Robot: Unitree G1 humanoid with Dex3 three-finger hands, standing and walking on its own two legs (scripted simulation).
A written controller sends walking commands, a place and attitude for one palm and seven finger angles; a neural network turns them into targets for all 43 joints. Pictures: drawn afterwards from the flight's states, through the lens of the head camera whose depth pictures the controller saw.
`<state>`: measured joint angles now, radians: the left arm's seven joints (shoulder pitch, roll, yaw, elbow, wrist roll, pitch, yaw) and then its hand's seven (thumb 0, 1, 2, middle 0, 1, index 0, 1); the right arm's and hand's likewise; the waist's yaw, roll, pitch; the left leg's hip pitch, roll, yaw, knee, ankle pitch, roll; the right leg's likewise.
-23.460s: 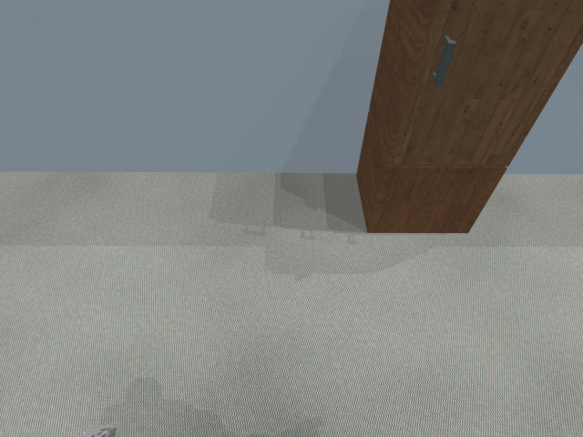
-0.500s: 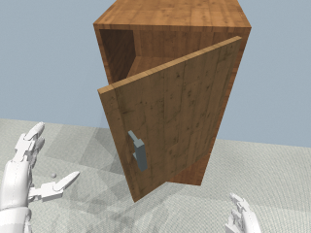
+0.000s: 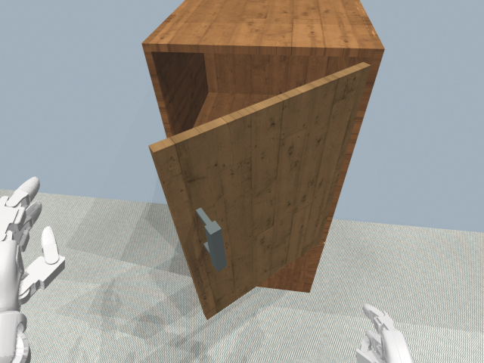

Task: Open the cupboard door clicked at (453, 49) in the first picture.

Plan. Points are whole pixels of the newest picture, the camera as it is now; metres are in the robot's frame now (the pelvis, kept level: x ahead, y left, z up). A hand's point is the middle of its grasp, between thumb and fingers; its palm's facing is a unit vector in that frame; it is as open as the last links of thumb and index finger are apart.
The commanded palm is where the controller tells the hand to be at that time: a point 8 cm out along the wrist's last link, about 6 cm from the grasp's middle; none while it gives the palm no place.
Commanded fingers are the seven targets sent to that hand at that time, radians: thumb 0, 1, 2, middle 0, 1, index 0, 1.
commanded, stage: draw the hand back to the body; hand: left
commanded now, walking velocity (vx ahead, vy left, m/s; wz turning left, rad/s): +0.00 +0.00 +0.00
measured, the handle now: (210, 239) +0.31 +0.11 +0.04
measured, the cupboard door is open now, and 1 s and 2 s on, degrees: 42 42 42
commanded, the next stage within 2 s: step back with the hand held close in 0.14 s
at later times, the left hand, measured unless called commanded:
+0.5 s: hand (53, 269) +0.17 +0.27 +0.15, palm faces +0.39 -0.78 -0.49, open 7.5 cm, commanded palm +0.11 +0.30 +0.17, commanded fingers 0.00 0.90 0.90 -0.20 -0.30 -0.20 -0.30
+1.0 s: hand out of the picture +0.09 +0.29 +0.15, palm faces +0.46 -0.73 -0.50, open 7.5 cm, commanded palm +0.02 +0.32 +0.17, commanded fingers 0.00 0.90 0.90 -0.20 -0.30 -0.20 -0.30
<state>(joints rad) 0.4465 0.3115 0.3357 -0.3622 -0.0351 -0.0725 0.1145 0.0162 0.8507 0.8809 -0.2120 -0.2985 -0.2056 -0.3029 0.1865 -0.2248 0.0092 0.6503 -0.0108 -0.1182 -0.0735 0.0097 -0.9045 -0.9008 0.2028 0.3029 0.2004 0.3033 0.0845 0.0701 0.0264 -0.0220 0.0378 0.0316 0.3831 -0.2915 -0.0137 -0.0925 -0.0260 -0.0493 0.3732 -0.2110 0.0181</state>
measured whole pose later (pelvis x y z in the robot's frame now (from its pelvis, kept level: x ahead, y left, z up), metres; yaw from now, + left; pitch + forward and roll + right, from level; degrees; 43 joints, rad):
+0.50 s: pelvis -0.03 +0.01 +0.00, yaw -1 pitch +0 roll -1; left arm 0.52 0.37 0.39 -0.42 -0.03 -0.15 0.11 0.02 0.89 0.90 -0.21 -0.30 -0.21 -0.30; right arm 0.15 -0.24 0.00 0.57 -0.01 -0.05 -0.08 0.01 -0.90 -0.90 0.20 0.30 0.20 0.30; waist 0.02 0.05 0.03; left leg -0.16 0.03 0.05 0.43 -0.26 0.00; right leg -0.23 -0.03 -0.03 0.38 -0.15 0.03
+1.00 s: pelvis -0.11 +0.02 -0.02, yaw +1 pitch -1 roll -1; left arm 0.52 0.40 0.45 -0.51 0.01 -0.23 0.16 0.02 0.88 0.90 -0.22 -0.30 -0.21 -0.30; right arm 0.23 -0.21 0.00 0.56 0.01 -0.09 -0.09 0.01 -0.90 -0.90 0.20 0.30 0.20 0.30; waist 0.00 0.00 0.06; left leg -0.39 0.01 0.02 0.63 -0.23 0.03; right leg -0.41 -0.03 0.01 0.55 -0.16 0.04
